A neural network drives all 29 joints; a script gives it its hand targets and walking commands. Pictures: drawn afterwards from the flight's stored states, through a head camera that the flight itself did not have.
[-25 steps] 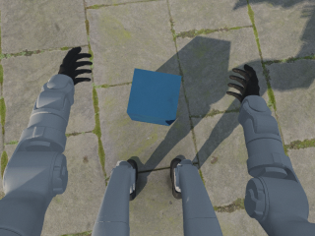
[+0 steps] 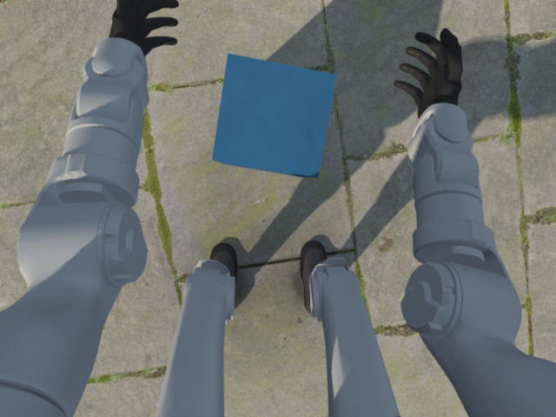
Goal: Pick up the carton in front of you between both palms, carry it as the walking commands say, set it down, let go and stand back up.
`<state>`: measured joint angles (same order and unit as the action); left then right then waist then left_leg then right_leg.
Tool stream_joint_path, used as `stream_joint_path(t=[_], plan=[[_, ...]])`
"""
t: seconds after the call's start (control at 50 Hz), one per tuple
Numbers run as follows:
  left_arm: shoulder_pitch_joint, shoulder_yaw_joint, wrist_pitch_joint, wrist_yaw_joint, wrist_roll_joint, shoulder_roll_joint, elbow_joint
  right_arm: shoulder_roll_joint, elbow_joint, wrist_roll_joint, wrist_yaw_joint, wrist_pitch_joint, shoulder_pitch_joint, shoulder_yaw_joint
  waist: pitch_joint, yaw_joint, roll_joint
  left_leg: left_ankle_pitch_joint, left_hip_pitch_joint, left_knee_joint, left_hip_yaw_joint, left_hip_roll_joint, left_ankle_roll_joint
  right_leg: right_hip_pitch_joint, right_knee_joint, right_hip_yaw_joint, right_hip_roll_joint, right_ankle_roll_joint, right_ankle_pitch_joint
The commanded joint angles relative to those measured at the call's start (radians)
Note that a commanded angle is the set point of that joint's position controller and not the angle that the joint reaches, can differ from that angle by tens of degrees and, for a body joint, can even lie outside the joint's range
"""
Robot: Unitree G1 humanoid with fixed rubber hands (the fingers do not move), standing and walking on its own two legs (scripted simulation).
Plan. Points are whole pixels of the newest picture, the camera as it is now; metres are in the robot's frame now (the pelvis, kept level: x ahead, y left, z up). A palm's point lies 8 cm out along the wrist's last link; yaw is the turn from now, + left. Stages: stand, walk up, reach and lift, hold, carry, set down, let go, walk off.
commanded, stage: reach and lift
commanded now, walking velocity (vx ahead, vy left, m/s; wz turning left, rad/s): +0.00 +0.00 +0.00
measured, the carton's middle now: (271, 126) +0.50 -0.01 -0.49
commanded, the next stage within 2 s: none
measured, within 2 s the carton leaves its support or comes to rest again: leaves its support in 1.48 s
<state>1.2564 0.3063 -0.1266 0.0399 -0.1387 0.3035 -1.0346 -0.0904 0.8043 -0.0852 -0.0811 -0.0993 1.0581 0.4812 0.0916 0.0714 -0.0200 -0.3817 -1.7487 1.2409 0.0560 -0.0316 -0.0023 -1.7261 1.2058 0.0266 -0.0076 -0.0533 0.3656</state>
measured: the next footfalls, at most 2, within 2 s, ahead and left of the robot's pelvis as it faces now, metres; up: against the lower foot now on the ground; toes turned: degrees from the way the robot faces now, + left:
none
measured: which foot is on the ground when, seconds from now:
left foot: down 0.00-1.00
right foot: down 0.00-1.00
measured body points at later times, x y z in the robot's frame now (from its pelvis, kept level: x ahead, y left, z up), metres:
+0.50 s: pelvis -0.06 -0.01 -0.21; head +0.31 +0.01 +0.05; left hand +0.53 +0.17 -0.37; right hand +0.48 -0.20 -0.37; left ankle +0.05 +0.11 -0.58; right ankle +0.06 -0.14 -0.58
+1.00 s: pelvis -0.05 -0.01 -0.25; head +0.32 +0.01 -0.01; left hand +0.53 +0.16 -0.43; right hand +0.49 -0.19 -0.43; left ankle +0.05 +0.11 -0.58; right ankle +0.06 -0.14 -0.58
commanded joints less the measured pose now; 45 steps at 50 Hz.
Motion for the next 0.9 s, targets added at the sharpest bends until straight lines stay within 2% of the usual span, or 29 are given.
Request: stream_joint_path(t=[0.0, 0.08, 0.16, 0.28, 0.38, 0.46, 0.56, 0.66, 0.78, 0.82, 0.88], plan=[[0.145, 0.004, 0.038, -0.021, 0.003, 0.058, 0.079, -0.085, -0.055, -0.006, 0.000, 0.046, 0.105, 0.004, 0.908, 0.011, -0.085, 0.587, 0.556, 0.096, -0.016, -0.031, -0.034, 0.221, 0.094, -0.094, -0.068, -0.033, -0.445], [0.172, -0.042, 0.057, -0.047, 0.058, 0.100, 0.111, -0.117, -0.057, 0.044, -0.015, 0.060, 0.139, -0.035, 0.956, 0.004, -0.072, 0.516, 0.413, 0.232, -0.030, -0.036, -0.038, 0.195, 0.239, -0.091, -0.068, -0.039, -0.441], [0.253, -0.132, 0.056, -0.069, 0.155, 0.176, 0.151, -0.174, -0.076, 0.134, -0.042, 0.054, 0.206, -0.119, 1.091, 0.008, -0.084, 0.484, 0.397, 0.374, -0.048, -0.032, -0.037, 0.200, 0.378, -0.100, -0.064, -0.043, -0.434], [0.398, -0.224, 0.027, -0.083, 0.264, 0.251, 0.151, -0.239, -0.086, 0.246, -0.077, 0.010, 0.345, -0.212, 1.155, 0.009, -0.115, 0.290, 0.360, 0.510, -0.074, -0.019, -0.036, 0.162, 0.519, -0.125, -0.057, -0.034, -0.267], [0.506, -0.254, 0.005, -0.081, 0.295, 0.280, 0.044, -0.261, 0.003, 0.266, -0.091, -0.014, 0.479, -0.227, 1.001, 0.013, -0.100, 0.077, 0.223, 0.574, -0.079, 0.000, -0.032, 0.102, 0.597, -0.126, -0.040, -0.026, -0.089], [0.553, -0.269, 0.017, -0.075, 0.301, 0.290, -0.066, -0.265, 0.109, 0.253, -0.086, -0.001, 0.551, -0.222, 0.849, 0.013, -0.074, -0.007, 0.114, 0.630, -0.067, 0.015, -0.029, 0.059, 0.660, -0.119, -0.027, -0.024, -0.023], [0.605, -0.285, 0.046, -0.074, 0.309, 0.306, -0.133, -0.281, 0.197, 0.246, -0.075, 0.028, 0.617, -0.225, 0.746, 0.009, -0.064, -0.004, 0.053, 0.701, -0.045, 0.027, -0.029, 0.035, 0.739, -0.107, -0.021, -0.022, -0.040], [0.685, -0.312, 0.079, -0.090, 0.340, 0.329, -0.076, -0.315, 0.183, 0.279, -0.083, 0.063, 0.691, -0.256, 0.785, 0.006, -0.059, 0.082, 0.065, 0.763, -0.043, 0.024, -0.028, 0.060, 0.805, -0.104, -0.023, -0.017, -0.140], [0.580, -0.340, 0.099, -0.105, 0.370, 0.274, -0.072, -0.296, 0.199, 0.313, -0.082, 0.089, 0.603, -0.303, 0.857, -0.005, -0.069, 0.258, 0.160, 0.820, -0.042, 0.013, -0.031, 0.072, 0.857, -0.107, -0.037, -0.015, -0.271], [0.555, -0.341, 0.100, -0.108, 0.372, 0.262, -0.059, -0.287, 0.190, 0.317, -0.085, 0.091, 0.573, -0.308, 0.877, -0.002, -0.069, 0.272, 0.171, 0.822, -0.045, 0.010, -0.031, 0.074, 0.854, -0.108, -0.040, -0.014, -0.280], [0.523, -0.331, 0.095, -0.107, 0.366, 0.252, -0.085, -0.274, 0.214, 0.311, -0.087, 0.087, 0.542, -0.302, 0.808, -0.003, -0.065, 0.215, 0.124, 0.813, -0.048, 0.008, -0.032, 0.035, 0.842, -0.105, -0.041, -0.016, -0.224]])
